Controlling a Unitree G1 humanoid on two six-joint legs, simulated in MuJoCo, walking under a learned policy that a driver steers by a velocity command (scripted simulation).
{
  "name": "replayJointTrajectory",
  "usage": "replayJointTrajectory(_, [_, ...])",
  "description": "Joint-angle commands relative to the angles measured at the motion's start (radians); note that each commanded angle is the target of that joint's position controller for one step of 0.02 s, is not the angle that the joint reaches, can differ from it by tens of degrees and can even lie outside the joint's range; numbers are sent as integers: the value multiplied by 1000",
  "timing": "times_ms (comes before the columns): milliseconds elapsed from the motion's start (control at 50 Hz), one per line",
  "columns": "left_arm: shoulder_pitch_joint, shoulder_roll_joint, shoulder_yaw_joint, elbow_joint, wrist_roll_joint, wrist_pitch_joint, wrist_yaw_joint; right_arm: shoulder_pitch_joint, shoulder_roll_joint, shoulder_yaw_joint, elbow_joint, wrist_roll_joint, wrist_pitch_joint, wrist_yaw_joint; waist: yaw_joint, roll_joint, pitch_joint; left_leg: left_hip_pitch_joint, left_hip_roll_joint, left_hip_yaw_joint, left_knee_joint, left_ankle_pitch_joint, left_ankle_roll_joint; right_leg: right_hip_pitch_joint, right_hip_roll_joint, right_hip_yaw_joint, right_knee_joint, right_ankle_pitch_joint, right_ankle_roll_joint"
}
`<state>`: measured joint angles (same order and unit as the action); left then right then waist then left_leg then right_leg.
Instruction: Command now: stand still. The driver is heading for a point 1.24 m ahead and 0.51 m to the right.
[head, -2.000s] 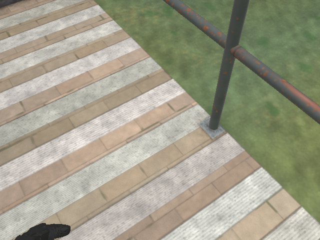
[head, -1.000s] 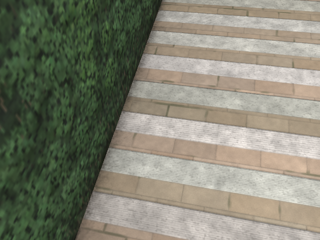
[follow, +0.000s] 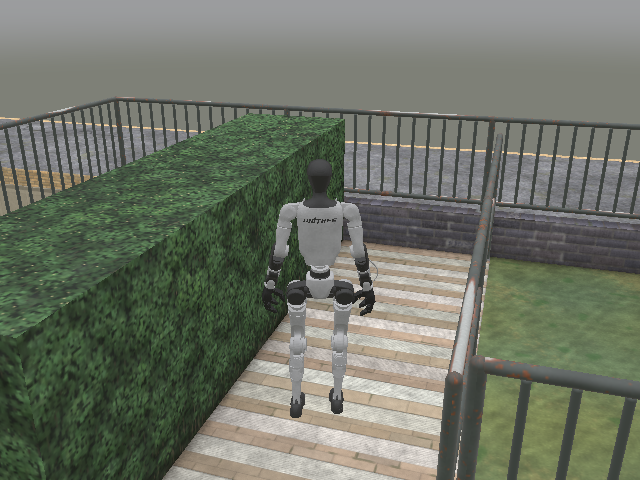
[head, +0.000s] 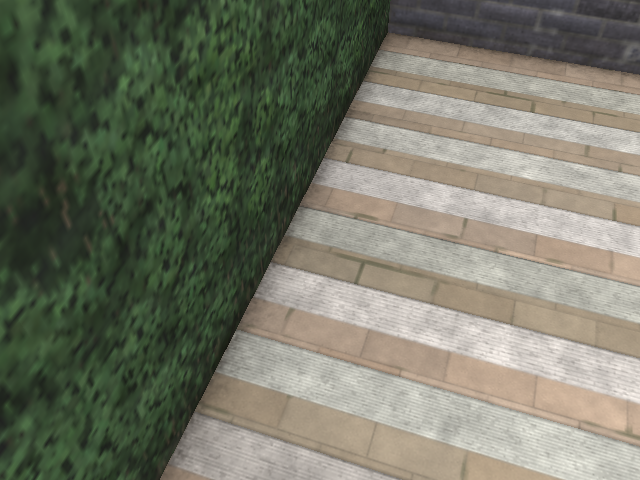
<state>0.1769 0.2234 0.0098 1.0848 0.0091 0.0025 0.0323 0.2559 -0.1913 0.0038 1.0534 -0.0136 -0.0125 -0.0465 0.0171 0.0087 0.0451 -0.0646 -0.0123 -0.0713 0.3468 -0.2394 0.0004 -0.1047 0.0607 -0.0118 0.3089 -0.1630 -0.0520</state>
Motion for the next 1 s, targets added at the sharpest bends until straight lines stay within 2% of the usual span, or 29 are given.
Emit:
replayJointTrajectory(20, [12, 98, 13, -7, -1, -8, 5, 31, -87, -10, -6, 0, -7, -4, 3, 14, 3, -124, 93, -67, -66, 147, 8, 78, -130, 133, -42, 103, -31])
replayJointTrajectory(40, [14, 95, 11, -1, -1, -9, 5, 34, -85, -9, 1, 0, -6, -4, 2, 13, 5, -124, 93, -66, -66, 144, 7, 74, -130, 133, -44, 100, -31])
replayJointTrajectory(80, [76, 155, 37, 6, 0, 3, 3, 42, -114, -25, -5, -12, 4, 2, 19, -39, -35, -191, 14, -8, 50, -274, 39, 69, -105, 160, -38, -440, -83])
replayJointTrajectory(100, [126, 187, 52, 9, 5, 10, -2, -5, -122, -30, -32, -27, 10, 12, 48, -96, 31, -324, -3, 2, 133, -427, 52, 32, -163, 265, -103, -702, -126])
replayJointTrajectory(120, [141, 205, 64, 5, 2, 10, -7, -79, -79, -19, -74, -30, 10, 20, 61, -166, 111, -404, -17, 75, 248, -320, 51, -10, -280, 404, -204, -803, -182])
replayJointTrajectory(140, [118, 174, 63, -6, -12, 0, -10, -150, -74, -18, -112, -29, 3, 24, 65, -158, 160, -423, 33, 94, 362, -181, 42, -71, -371, 490, -286, -701, -214])
replayJointTrajectory(160, [100, 153, 60, -17, -5, -16, -13, -146, -90, -27, -114, -28, -8, 31, 45, -105, 129, -425, 64, 63, 440, -161, 40, -71, -386, 493, -308, -564, -216])
replayJointTrajectory(200, [3, 166, 64, -62, -7, -47, -16, -33, -86, -36, -83, -22, -32, 49, -32, -57, 21, -328, 81, 60, 418, -115, 49, -68, -332, 360, -279, -381, -182])
replayJointTrajectory(260, [-91, 176, 71, -96, -7, -52, -27, 75, -72, -41, -49, -5, -36, 42, -103, -113, 25, -36, 23, 186, 166, -102, 61, -266, -222, 188, -208, -413, -164])
replayJointTrajectory(300, [-115, 142, 67, -113, 0, -45, -32, 216, -58, -45, 2, -11, -44, 28, -159, 5, 41, 194, -8, 236, 21, -71, 46, -457, -147, 126, 2, -502, -139])
replayJointTrajectory(320, [-153, 70, 46, -142, 13, -51, -36, 322, -89, -52, 26, -22, -61, 19, -204, 175, 23, 321, 146, 8, -89, -237, 69, -613, -65, 38, 302, -441, -103])
replayJointTrajectory(340, [-193, -3, 24, -201, 13, -63, -44, 336, -182, -69, 9, -33, -76, 15, -178, 284, 32, 292, 399, -468, -266, -561, 154, -787, 14, 40, 564, -328, -70])
replayJointTrajectory(360, [-154, 42, 28, -202, 24, -73, -57, 285, -219, -88, 5, -34, -75, 11, -118, 152, 77, 197, 475, -583, -297, -669, 240, -837, -52, 162, 676, -232, -81])
replayJointTrajectory(380, [-139, 76, 34, -194, 18, -83, -68, 206, -221, -94, -27, -21, -85, 15, -62, 57, 84, 164, 449, -510, -290, -581, 237, -829, -89, 175, 724, -124, -69])
replayJointTrajectory(420, [-113, 111, 40, -183, 11, -82, -79, 147, -219, -101, -53, -15, -113, 11, -33, 23, 15, 191, 382, -318, -319, -428, 172, -811, -110, 139, 754, -45, -34])
replayJointTrajectory(460, [-145, 94, 43, -198, 25, -62, -91, 186, -165, -87, -35, -9, -133, 10, -46, 41, 29, 178, 322, -137, -340, -260, 122, -817, -106, 106, 784, 29, -14])
replayJointTrajectory(520, [-246, 59, 40, -257, 21, -42, -98, 240, -132, -79, -20, -6, -145, 18, -69, 74, 75, 112, 261, 60, -358, -93, 85, -822, -105, 37, 762, 118, -8])
replayJointTrajectory(680, [-443, 36, 28, -405, 37, -25, -146, 321, -134, -66, -23, -8, -135, 8, -94, 94, 176, 203, 275, 337, -359, 314, 49, -742, -103, -127, 475, 166, -90])
replayJointTrajectory(740, [-318, 65, 33, -398, 25, -22, -118, 280, -219, -79, -62, -18, -104, 9, -2, 135, 63, 280, 299, 388, -97, 1131, 42, -522, 15, -228, 431, 26, -165])
replayJointTrajectory(780, [-16, 132, 62, -337, 20, -20, -97, 234, -291, -99, -96, -21, -74, 13, 145, 200, -104, 258, 342, 358, 328, 1372, 76, -241, 77, -200, 455, -181, -212])
replayJointTrajectory(800, [184, 192, 95, -281, 36, -26, -80, 203, -305, -105, -114, -5, -74, 19, 229, 169, -194, 121, 339, 341, 621, 1263, 77, 22, 93, -152, 360, -171, -241])
replayJointTrajectory(820, [216, 253, 138, -268, 9, -23, -68, 168, -247, -104, -147, -2, -86, 22, 221, 29, -236, -193, 202, 298, 981, 565, 56, 291, -15, 118, 253, -309, -254])
replayJointTrajectory(840, [120, 365, 149, -292, 50, -8, -73, 160, -128, -69, -279, 26, -112, 45, 51, -216, -295, -716, 5, 145, 1312, -192, -7, 552, -289, 782, 45, -507, -409])
replayJointTrajectory(860, [196, 332, 150, -292, 27, -1, -60, 17, -191, -74, -319, 13, -139, 37, 112, -16, -318, -759, 46, -44, 1307, -71, 30, 528, -292, 862, -75, -430, -361])
replayJointTrajectory(880, [197, 303, 145, -259, 25, -16, -46, 11, -180, -65, -327, 16, -147, 27, 74, 29, -203, -763, 85, -38, 1253, -49, 34, 400, -278, 765, -79, -313, -327])
replayJointTrajectory(900, [198, 252, 127, -244, 14, -31, -41, 1, -171, -57, -326, -5, -142, 22, 36, 119, -114, -731, 129, -36, 1150, -61, 32, 254, -240, 651, -88, -210, -296])
replayJointTrajectory(920, [138, 232, 117, -248, 9, -45, -33, 22, -151, -49, -307, -29, -129, 27, -11, 138, -62, -670, 153, -28, 1083, -71, 30, 115, -190, 542, -97, -155, -274])
replayJointTrajectory(960, [112, 186, 91, -246, -10, -70, -33, 43, -126, -39, -321, -69, -87, 43, -75, 99, -14, -601, 180, -14, 991, -126, -5, -71, -128, 452, -88, 13, -281])
replayJointTrajectory(1000, [144, 186, 85, -246, -17, -88, -38, -30, -125, -35, -359, -71, -65, 55, -56, 61, 8, -582, 174, 39, 866, -89, -29, -179, -62, 385, -119, 38, -264])
